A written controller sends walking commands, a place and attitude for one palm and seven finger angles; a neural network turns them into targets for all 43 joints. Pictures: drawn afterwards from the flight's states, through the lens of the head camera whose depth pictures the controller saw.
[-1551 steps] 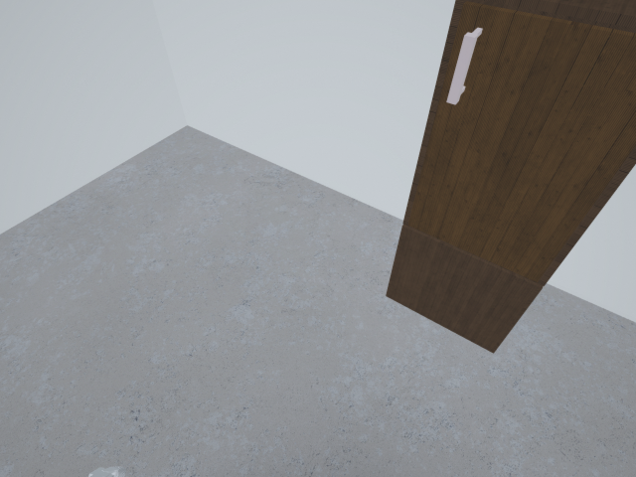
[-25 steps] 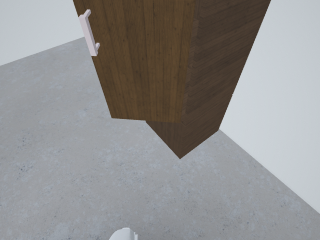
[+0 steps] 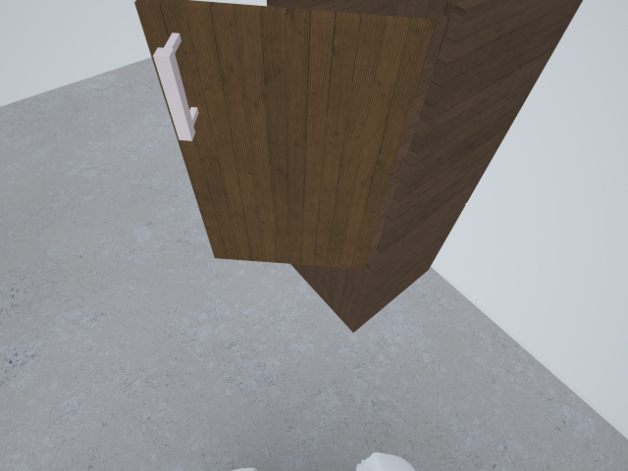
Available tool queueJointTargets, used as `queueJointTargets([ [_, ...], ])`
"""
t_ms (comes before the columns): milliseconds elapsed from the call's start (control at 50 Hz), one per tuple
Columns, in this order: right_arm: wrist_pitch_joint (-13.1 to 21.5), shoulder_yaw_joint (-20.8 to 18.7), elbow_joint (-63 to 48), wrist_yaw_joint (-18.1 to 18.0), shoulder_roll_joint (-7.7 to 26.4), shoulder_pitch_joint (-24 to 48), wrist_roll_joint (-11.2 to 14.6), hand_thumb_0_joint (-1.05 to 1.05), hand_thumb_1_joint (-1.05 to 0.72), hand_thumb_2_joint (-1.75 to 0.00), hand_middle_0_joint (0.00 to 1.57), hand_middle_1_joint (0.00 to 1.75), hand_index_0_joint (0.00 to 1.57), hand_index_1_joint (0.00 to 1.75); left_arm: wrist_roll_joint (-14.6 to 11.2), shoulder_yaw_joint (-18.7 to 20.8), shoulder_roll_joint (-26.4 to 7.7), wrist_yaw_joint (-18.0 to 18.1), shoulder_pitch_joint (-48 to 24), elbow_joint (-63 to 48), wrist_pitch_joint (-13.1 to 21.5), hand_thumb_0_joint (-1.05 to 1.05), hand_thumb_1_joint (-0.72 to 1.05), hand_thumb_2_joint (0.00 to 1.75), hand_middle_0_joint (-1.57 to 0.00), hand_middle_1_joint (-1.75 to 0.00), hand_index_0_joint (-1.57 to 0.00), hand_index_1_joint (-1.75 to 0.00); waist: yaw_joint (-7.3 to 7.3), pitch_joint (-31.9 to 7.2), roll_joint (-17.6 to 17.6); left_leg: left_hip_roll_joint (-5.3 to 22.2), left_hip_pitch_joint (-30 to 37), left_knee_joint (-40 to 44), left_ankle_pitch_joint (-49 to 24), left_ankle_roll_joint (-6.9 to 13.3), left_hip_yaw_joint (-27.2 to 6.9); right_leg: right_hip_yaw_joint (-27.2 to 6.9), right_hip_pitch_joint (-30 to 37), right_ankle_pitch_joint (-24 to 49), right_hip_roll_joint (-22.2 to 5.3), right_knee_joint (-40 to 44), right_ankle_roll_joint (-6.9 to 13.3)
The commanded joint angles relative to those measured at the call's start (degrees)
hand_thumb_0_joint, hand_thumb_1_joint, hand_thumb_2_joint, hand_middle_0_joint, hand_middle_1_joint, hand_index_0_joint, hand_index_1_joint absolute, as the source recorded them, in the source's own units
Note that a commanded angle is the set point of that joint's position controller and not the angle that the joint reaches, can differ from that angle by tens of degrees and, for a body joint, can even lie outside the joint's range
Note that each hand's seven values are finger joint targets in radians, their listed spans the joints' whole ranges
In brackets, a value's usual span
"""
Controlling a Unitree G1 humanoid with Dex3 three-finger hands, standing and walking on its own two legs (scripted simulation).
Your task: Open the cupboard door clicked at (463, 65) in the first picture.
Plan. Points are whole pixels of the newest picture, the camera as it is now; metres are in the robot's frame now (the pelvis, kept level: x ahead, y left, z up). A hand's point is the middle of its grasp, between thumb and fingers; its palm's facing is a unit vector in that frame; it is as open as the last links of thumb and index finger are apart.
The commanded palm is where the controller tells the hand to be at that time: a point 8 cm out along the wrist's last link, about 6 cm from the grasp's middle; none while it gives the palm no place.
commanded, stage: come to a stop and stand still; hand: left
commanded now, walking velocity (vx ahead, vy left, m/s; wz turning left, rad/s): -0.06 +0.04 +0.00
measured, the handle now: (180, 89) +0.56 +0.24 +0.15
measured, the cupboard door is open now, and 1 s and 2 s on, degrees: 47 47 47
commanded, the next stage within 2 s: look again from close up in 1.04 s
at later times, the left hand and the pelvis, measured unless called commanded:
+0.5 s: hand out of the picture +0.04 +0.16 -0.18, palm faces +0.07 -0.97 -0.24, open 7.3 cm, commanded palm none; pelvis +0.00 -0.03 -0.01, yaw +2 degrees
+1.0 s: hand out of the picture -0.08 +0.18 -0.18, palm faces +0.05 -0.98 -0.18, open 7.4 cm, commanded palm none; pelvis -0.05 +0.01 -0.01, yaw +1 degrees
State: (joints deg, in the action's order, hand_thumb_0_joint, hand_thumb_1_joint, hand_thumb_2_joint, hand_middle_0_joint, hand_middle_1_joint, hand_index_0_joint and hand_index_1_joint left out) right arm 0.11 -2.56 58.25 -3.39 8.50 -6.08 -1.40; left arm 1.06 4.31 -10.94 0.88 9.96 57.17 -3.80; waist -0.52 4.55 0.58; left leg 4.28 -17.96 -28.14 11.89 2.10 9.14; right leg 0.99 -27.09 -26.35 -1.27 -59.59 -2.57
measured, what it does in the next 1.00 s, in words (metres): steps on the spot: right foot, then left foot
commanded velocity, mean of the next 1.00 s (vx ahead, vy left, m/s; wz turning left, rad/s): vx -0.01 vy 0.05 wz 0.00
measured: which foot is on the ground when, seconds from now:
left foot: down 0.00-0.16, up 0.18-0.48, down 0.50-1.00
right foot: up 0.00-0.14, down 0.16-1.00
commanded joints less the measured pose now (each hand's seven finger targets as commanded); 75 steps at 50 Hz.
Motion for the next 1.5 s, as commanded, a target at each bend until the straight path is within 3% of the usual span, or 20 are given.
queueJointTargets([
  [0, -0.4, -3.1, -1.2, 0.2, 11.7, -5.2, -0.5, 0.00, -0.90, -0.90, 0.20, 0.30, 0.20, 0.30, 0.1, 0.2, -1.4, 0.2, 4.4, -3.4, 0.6, 0.00, 0.90, 0.90, -0.20, -0.30, -0.20, -0.30, 0.90, -8.7, -11.7, 15.4, 7.4, 6.4, -30.2, 7.0, -11.1, 0.5, 4.9, 0.9, -1.4, 9.7, 0.8],
  [40, -0.8, -3.3, -1.3, 0.8, 12.0, -5.5, -0.4, 0.00, -0.90, -0.90, 0.20, 0.30, 0.20, 0.30, 0.0, -0.1, -1.3, 0.3, 4.5, -3.5, 1.3, 0.00, 0.90, 0.90, -0.20, -0.30, -0.20, -0.30, 0.97, -8.8, -13.3, 14.5, 7.1, 5.7, -26.9, 6.4, -11.7, 2.4, 8.3, 1.9, -0.7, 16.4, 1.3],
  [80, -1.2, -3.2, -1.4, 1.3, 11.8, -5.5, 0.0, 0.00, -0.90, -0.90, 0.20, 0.30, 0.20, 0.30, 0.0, -0.1, -2.1, 0.4, 7.4, -2.7, 2.2, 0.00, 0.90, 0.90, -0.20, -0.30, -0.20, -0.30, -0.84, -9.8, -9.9, 11.6, 4.5, 1.9, -20.3, 3.8, -11.1, 3.5, 16.4, 12.3, -0.3, 30.1, 1.5],
  [100, -1.2, -3.1, -1.5, 1.8, 10.1, -6.1, 0.5, 0.00, -0.90, -0.90, 0.20, 0.30, 0.20, 0.30, 0.2, 0.0, -4.4, 0.8, 8.2, -2.4, 3.0, 0.00, 0.90, 0.90, -0.20, -0.30, -0.20, -0.30, -1.19, -9.8, -4.1, 7.9, 2.7, -1.9, -12.1, 0.8, -8.9, 1.3, 19.7, 19.1, -2.7, 37.4, 1.8],
  [120, -1.4, -2.6, -2.2, 2.4, 5.9, -7.7, 1.0, 0.00, -0.90, -0.90, 0.20, 0.30, 0.20, 0.30, 0.8, 0.5, -9.0, 1.3, 6.5, -2.7, 3.8, 0.00, 0.90, 0.90, -0.20, -0.30, -0.20, -0.30, 0.01, -8.9, 9.9, 0.9, -4.8, -9.3, 6.1, -3.1, -3.7, -12.1, 22.1, 27.9, -14.7, 41.0, 5.5],
  [140, -2.3, -1.9, -3.3, 2.8, 5.5, -5.9, 1.1, 0.00, -0.90, -0.90, 0.20, 0.30, 0.20, 0.30, 0.5, 0.1, -11.6, 1.1, 5.2, -3.2, 4.0, 0.00, 0.90, 0.90, -0.20, -0.30, -0.20, -0.30, -0.94, -6.8, 12.6, -2.8, -5.1, -17.1, 21.1, -4.3, -5.6, -15.8, 15.3, 32.0, -22.6, 43.1, 10.9],
  [160, -3.1, -2.0, -3.8, 2.7, 5.0, -4.0, 0.7, 0.00, -0.90, -0.90, 0.20, 0.30, 0.20, 0.30, 0.5, 0.1, -10.7, 1.3, 4.3, -3.2, 4.2, 0.00, 0.90, 0.90, -0.20, -0.30, -0.20, -0.30, -1.07, -5.8, 8.9, -2.8, -5.1, -21.6, 22.2, -4.2, -8.2, -14.6, 13.4, 37.5, -22.0, 42.5, 12.7],
  [180, -3.4, -1.8, -2.9, 2.5, 5.2, -4.6, 0.6, 0.00, -0.90, -0.90, 0.20, 0.30, 0.20, 0.30, 0.5, -0.1, -10.8, 1.5, 2.5, -2.7, 4.4, 0.00, 0.90, 0.90, -0.20, -0.30, -0.20, -0.30, -0.14, -5.0, 14.0, -2.7, -7.5, -24.8, 21.4, -4.3, -9.2, -14.2, 15.4, 43.6, -20.1, 40.3, 12.8],
  [240, -3.1, -1.9, -0.8, 2.7, 7.0, -7.0, 0.9, 0.00, -0.90, -0.90, 0.20, 0.30, 0.20, 0.30, 0.1, -0.2, -9.6, 1.4, 1.6, -2.6, 4.7, 0.00, 0.90, 0.90, -0.20, -0.30, -0.20, -0.30, 0.12, -5.8, 11.9, -3.1, -9.3, -27.8, 15.7, -5.4, -9.1, -7.4, 22.3, 54.2, -16.9, 36.8, 11.1],
  [320, -2.8, -1.5, -1.3, 2.9, 6.0, -5.6, 1.0, 0.00, -0.90, -0.90, 0.20, 0.30, 0.20, 0.30, 0.3, 0.5, -10.5, 1.7, 3.7, -1.5, 4.4, 0.00, 0.90, 0.90, -0.20, -0.30, -0.20, -0.30, -1.45, -4.8, 9.9, -3.7, -7.1, -19.6, 15.5, -5.5, -7.9, -7.4, 23.3, 50.1, -17.6, 37.3, 11.6],
  [380, -2.5, -1.3, -0.7, 2.8, 5.1, -7.5, 1.0, 0.00, -0.90, -0.90, 0.20, 0.30, 0.20, 0.30, 0.3, 0.5, -10.4, 1.6, 3.1, -0.8, 4.1, 0.00, 0.90, 0.90, -0.20, -0.30, -0.20, -0.30, -0.61, -4.4, 9.2, -4.3, -1.4, -7.8, 11.3, -5.1, -6.2, -7.3, 20.8, 42.7, -16.3, 36.5, 11.1],
  [420, -1.7, -1.0, 0.8, 2.6, 4.8, -11.0, 0.8, 0.00, -0.90, -0.90, 0.20, 0.30, 0.20, 0.30, -0.3, 0.1, -9.6, 1.4, 2.2, -0.2, 4.0, 0.00, 0.90, 0.90, -0.20, -0.30, -0.20, -0.30, 1.08, -5.2, 8.6, -4.4, 7.5, 4.1, -0.1, -4.4, -5.4, -5.4, 16.3, 35.1, -13.3, 34.0, 7.9],
  [440, 0.3, -1.0, -4.3, 2.8, 8.2, -8.7, 0.8, 0.00, -0.90, -0.90, 0.20, 0.30, 0.20, 0.30, 0.0, -1.1, -8.3, 4.0, 6.3, -0.7, 5.3, 0.00, 0.90, 0.90, -0.20, -0.30, -0.20, -0.30, 0.66, -8.4, -0.9, -0.8, 6.2, -0.5, -4.7, -3.8, -5.1, -7.5, 20.6, 52.7, -10.7, 27.0, 6.2],
  [480, 0.6, -0.8, -6.1, 2.4, 8.6, -11.9, 0.1, 0.00, -0.90, -0.90, 0.20, 0.30, 0.20, 0.30, 0.0, -1.3, -7.2, 3.7, 7.8, -2.9, 5.1, 0.00, 0.90, 0.90, -0.20, -0.30, -0.20, -0.30, 0.81, -15.5, -6.1, 4.1, 8.4, -5.2, -26.5, -0.7, -8.0, -1.1, 20.6, 45.9, -9.2, 22.4, 5.1],
  [520, 0.0, -0.7, -7.0, 2.1, 9.6, -10.9, 0.6, 0.00, -0.90, -0.90, 0.20, 0.30, 0.20, 0.30, 0.1, -1.8, -6.7, 3.2, 6.0, -3.6, 4.2, 0.00, 0.90, 0.90, -0.20, -0.30, -0.20, -0.30, 0.72, -12.2, -6.6, 5.1, 9.8, -4.2, -38.2, 1.2, -12.1, 2.0, 15.1, 25.4, -4.9, 21.5, 4.2],
  [560, 0.1, -0.3, -7.7, 1.9, 10.0, -9.4, 0.3, 0.00, -0.90, -0.90, 0.20, 0.30, 0.20, 0.30, 0.1, -2.7, -4.8, 2.6, 6.3, -3.6, 3.4, 0.00, 0.90, 0.90, -0.20, -0.30, -0.20, -0.30, -0.03, -5.9, -8.2, 6.5, 6.7, -0.2, -35.6, 3.0, -13.9, 2.4, 12.3, 9.4, -2.1, 23.8, 3.6],
  [640, -0.1, 0.1, -8.9, 2.4, 9.4, -6.8, 0.4, 0.00, -0.90, -0.90, 0.20, 0.30, 0.20, 0.30, 0.2, -3.2, -5.3, 1.6, 8.3, -3.3, 2.9, 0.00, 0.90, 0.90, -0.20, -0.30, -0.20, -0.30, -0.17, -0.6, -1.4, 2.4, -1.4, 5.1, 1.5, 1.3, -13.3, -0.4, 12.9, 10.2, -3.2, 30.0, 3.9],
  [740, 0.0, -0.3, -9.1, 2.8, 10.3, -6.7, 0.2, 0.00, -0.90, -0.90, 0.20, 0.30, 0.20, 0.30, 0.6, -3.4, -4.6, 1.0, 10.5, -3.8, 2.8, 0.00, 0.90, 0.90, -0.20, -0.30, -0.20, -0.30, -0.24, 0.5, -3.8, 3.5, -4.9, 13.4, 19.9, 1.6, -16.3, 1.1, 12.6, 9.3, -2.3, 29.5, 3.3],
  [820, 0.3, -0.2, -8.1, 2.9, 9.5, -7.7, 0.3, 0.00, -0.90, -0.90, 0.20, 0.30, 0.20, 0.30, 0.6, -3.6, -4.2, 0.9, 12.5, -2.9, 3.5, 0.00, 0.90, 0.90, -0.20, -0.30, -0.20, -0.30, -0.16, -1.4, -0.9, 2.6, -2.5, 12.4, 17.3, 1.3, -15.1, -0.3, 12.5, 10.4, -3.1, 32.2, 3.5],
  [1480, 0.8, 1.2, 2.8, 2.3, 4.2, -15.5, 0.7, 0.00, -0.90, -0.90, 0.20, 0.30, 0.20, 0.30, 0.0, -3.8, -1.5, 1.4, 14.0, 2.7, 4.9, 0.00, 0.90, 0.90, -0.20, -0.30, -0.20, -0.30, 0.65, 1.3, 1.0, 0.9, -0.2, 9.2, 9.4, -0.8, -10.4, -4.4, 9.9, 7.0, -4.9, 39.5, 3.9],
])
